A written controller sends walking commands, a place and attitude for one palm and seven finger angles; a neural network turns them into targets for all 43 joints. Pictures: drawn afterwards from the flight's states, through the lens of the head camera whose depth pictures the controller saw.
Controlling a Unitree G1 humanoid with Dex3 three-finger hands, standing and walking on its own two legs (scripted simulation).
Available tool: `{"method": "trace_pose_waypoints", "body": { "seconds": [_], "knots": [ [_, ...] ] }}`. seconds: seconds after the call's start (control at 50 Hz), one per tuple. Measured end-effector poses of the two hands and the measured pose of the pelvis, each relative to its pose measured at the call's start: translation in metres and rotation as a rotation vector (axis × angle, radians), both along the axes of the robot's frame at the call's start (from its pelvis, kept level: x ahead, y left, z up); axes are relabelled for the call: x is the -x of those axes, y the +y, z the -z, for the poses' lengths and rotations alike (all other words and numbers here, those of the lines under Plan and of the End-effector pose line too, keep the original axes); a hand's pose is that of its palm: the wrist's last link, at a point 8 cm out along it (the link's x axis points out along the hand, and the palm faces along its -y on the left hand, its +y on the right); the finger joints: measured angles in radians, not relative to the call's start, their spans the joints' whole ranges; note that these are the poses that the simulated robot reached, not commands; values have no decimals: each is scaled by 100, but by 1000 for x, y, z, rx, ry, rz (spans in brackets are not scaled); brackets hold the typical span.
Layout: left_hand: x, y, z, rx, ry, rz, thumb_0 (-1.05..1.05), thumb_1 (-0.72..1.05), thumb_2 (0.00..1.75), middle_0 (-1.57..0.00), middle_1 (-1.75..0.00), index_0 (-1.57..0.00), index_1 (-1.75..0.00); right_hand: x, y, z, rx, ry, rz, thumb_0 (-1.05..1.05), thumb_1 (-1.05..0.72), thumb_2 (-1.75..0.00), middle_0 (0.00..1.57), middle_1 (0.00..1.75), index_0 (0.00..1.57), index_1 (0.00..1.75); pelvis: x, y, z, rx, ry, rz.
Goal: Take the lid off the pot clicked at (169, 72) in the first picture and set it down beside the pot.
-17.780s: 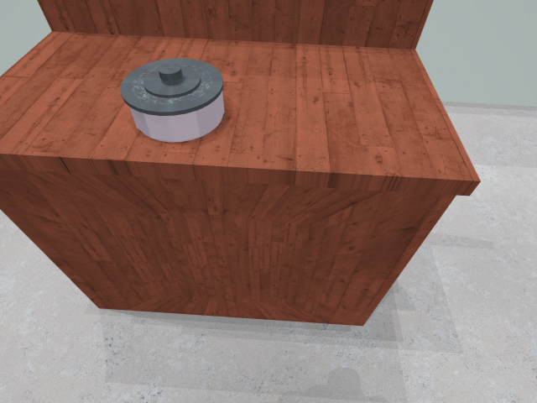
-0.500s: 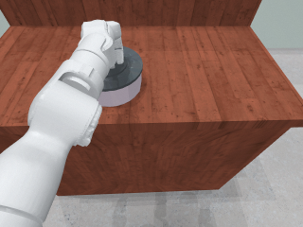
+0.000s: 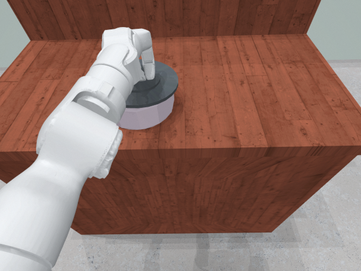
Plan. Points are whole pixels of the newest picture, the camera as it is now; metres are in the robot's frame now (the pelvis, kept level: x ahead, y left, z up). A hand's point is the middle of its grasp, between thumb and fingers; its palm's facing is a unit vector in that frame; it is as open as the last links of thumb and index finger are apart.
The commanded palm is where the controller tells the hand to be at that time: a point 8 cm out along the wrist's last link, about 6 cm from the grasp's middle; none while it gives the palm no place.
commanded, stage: lift the lid straight up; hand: left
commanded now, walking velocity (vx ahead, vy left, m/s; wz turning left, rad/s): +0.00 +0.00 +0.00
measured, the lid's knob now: (136, 71) +0.53 +0.05 +0.17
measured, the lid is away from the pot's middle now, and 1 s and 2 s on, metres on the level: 0.01 0.01 0.01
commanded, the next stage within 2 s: open the fingers wide in 0.46 s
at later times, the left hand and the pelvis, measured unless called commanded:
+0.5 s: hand (119, 45) +0.51 +0.07 +0.25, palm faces -0.32 -0.09 -0.94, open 2.9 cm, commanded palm +0.52 +0.06 +0.31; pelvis +0.00 +0.00 +0.00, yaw +0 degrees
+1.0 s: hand (120, 37) +0.50 +0.06 +0.27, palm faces -0.25 -0.02 -0.97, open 4.6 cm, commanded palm +0.51 +0.05 +0.31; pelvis +0.01 +0.01 +0.01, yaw +0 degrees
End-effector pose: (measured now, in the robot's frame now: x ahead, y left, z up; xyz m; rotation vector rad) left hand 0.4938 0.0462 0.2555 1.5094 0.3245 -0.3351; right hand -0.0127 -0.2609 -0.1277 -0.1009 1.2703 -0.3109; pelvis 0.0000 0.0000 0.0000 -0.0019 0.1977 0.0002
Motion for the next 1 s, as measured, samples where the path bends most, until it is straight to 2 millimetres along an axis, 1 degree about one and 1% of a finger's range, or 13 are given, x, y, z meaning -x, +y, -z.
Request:
{"method": "trace_pose_waypoints", "body": {
  "seconds": [0.12, 0.24, 0.32, 0.36, 0.48, 0.6, 0.68, 0.76, 0.84, 0.9, 0.94, 1.0],
  "knots": [
    [1, 0, -17, 3, -33, -1, -13, 47, 69, -53, -100, -117, -119, -4, -6, -2, 11, -22, -2, 1, -90, -90, 20, 30, 21, 30, -1, -3, -1, -3, -5, 4],
    [0, 5, -32, 39, -41, -56, -7, 61, 76, -63, -105, -117, -119, -5, -14, -6, 32, -8, 4, 1, -90, -90, 20, 30, 21, 30, 0, -6, -2, -2, -16, 4],
    [-4, 10, -44, 28, -76, -77, -4, 69, 80, -69, -109, -117, -119, -2, -20, -10, 48, 7, 10, 1, -90, -90, 20, 30, 21, 30, 0, -6, -2, -1, -11, 4],
    [-6, 14, -47, 23, -84, -87, -3, 71, 81, -71, -110, -117, -119, 0, -21, -11, 51, 18, 12, 1, -90, -90, 20, 30, 21, 30, 0, -6, -3, 0, -10, 4],
    [-9, 23, -49, 31, -83, -96, -1, 75, 83, -75, -112, -117, -119, 2, -21, -14, 54, 38, 16, 1, -90, -90, 20, 30, 21, 30, -4, -5, -4, 1, -12, 3],
    [-10, 25, -63, 20, -115, -68, 0, 76, 84, -75, -112, -117, -119, -5, -15, -13, 43, 25, 8, 1, -90, -90, 20, 30, 20, 30, -8, -1, -4, 3, -12, -2],
    [-9, 22, -67, -17, -151, -17, 0, 75, 84, -75, -111, -116, -117, -12, -9, -12, 26, 19, 0, 1, -90, -90, 20, 30, 20, 30, -9, 1, -4, 3, -13, -1],
    [-6, 17, -60, -6, -142, 25, 0, 69, 86, -75, -106, -113, -112, -21, -4, -10, 8, 8, -15, 1, -90, -90, 20, 30, 21, 30, -9, 4, -4, 2, -18, -3],
    [-4, 14, -57, 19, -135, 40, 0, 62, 88, -75, -98, -110, -103, -29, 0, -10, 3, -20, -24, 1, -90, -90, 20, 30, 21, 30, -8, 5, -5, 2, -23, -1],
    [-3, 12, -65, 1, -171, 53, 0, 55, 90, -75, -91, -108, -95, -34, 3, -10, -1, -47, -29, 1, -90, -90, 20, 30, 21, 30, -8, 6, -5, 1, -21, 0],
    [-2, 13, -69, -8, -182, 36, 0, 50, 91, -75, -85, -106, -90, -35, 4, -9, -7, -50, -29, 1, -90, -90, 20, 30, 21, 30, -7, 6, -6, 1, -24, 1],
    [0, 14, -68, -19, -168, -2, 0, 43, 94, -75, -78, -103, -82, -33, 5, -8, -18, -37, -31, 1, -90, -90, 20, 30, 21, 30, -5, 5, -6, 0, -27, 0]
  ]
}}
